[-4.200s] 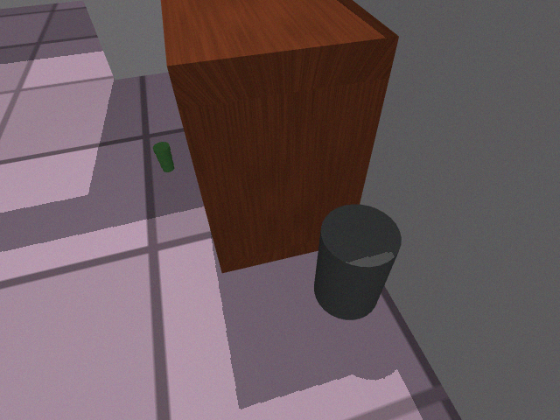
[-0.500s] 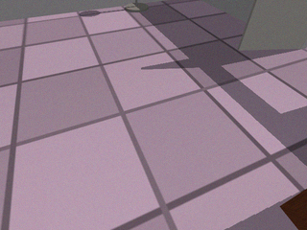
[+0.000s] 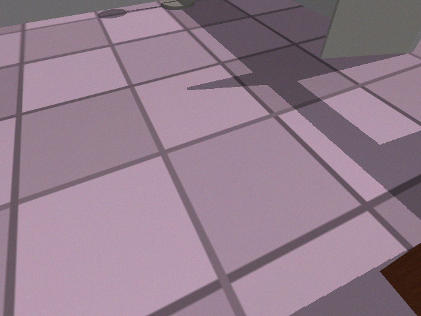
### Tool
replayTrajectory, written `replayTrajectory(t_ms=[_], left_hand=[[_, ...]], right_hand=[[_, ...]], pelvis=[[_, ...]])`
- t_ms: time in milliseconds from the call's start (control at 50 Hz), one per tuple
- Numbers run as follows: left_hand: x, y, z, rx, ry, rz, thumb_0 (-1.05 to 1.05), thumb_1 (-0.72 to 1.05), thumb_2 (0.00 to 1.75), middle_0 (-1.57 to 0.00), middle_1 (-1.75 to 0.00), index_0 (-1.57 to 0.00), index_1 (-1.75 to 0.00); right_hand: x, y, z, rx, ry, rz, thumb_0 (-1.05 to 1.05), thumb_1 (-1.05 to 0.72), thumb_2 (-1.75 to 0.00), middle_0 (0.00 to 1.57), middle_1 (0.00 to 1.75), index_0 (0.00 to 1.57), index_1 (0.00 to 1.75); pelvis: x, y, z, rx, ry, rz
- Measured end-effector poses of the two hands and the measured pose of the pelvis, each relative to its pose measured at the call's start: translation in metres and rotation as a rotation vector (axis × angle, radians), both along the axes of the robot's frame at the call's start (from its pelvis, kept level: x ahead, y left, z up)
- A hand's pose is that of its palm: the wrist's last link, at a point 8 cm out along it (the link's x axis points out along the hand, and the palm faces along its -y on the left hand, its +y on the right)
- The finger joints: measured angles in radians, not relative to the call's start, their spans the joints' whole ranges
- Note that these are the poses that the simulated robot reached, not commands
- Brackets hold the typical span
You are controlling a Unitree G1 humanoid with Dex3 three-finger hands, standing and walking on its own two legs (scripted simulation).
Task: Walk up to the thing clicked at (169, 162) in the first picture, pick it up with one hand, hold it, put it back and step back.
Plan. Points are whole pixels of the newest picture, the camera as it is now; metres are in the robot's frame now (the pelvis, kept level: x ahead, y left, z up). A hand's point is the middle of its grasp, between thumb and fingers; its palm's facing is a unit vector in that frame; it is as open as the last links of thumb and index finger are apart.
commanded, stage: stand
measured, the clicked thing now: out of the picture +0.97 -1.35 -0.71
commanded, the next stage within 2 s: none
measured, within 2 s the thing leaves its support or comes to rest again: neither
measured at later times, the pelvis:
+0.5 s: pelvis +0.00 +0.00 +0.00, yaw +0 degrees
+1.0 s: pelvis +0.01 +0.00 +0.00, yaw -1 degrees
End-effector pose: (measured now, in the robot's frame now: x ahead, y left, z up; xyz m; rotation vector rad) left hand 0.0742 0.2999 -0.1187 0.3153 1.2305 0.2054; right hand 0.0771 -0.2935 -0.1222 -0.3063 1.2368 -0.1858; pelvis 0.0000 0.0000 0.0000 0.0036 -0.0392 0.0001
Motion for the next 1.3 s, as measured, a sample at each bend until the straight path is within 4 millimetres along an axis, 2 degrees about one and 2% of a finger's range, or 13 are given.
replayTrajectory(t_ms=[200,620,1060,1300], left_hand=[[0.002,-0.005,0.000,-0.004,-0.004,-0.009,0.01,0.90,0.90,-0.20,-0.30,-0.20,-0.30],[-0.002,-0.006,-0.002,-0.003,0.010,-0.012,0.01,0.90,0.90,-0.20,-0.30,-0.20,-0.30],[0.010,-0.006,0.000,0.000,0.001,-0.018,0.01,0.90,0.90,-0.20,-0.30,-0.20,-0.30],[0.012,-0.007,0.001,0.003,-0.004,-0.023,0.01,0.90,0.90,-0.20,-0.30,-0.20,-0.30]], right_hand=[[-0.008,-0.005,0.001,-0.003,0.012,-0.016,0.00,-0.90,-0.90,0.21,0.30,0.21,0.30],[-0.013,-0.008,0.000,-0.005,0.025,-0.020,0.00,-0.90,-0.90,0.21,0.30,0.21,0.30],[0.000,-0.008,0.002,-0.008,0.006,-0.015,0.00,-0.90,-0.90,0.21,0.30,0.21,0.30],[-0.001,-0.009,0.002,-0.010,0.002,-0.019,0.00,-0.90,-0.90,0.21,0.30,0.21,0.30]], pelvis=[[0.000,-0.003,0.000,0.000,0.001,-0.004],[0.003,-0.005,0.000,-0.001,0.008,-0.007],[0.011,-0.004,0.001,-0.001,0.008,-0.011],[0.012,-0.005,0.001,-0.001,0.005,-0.014]])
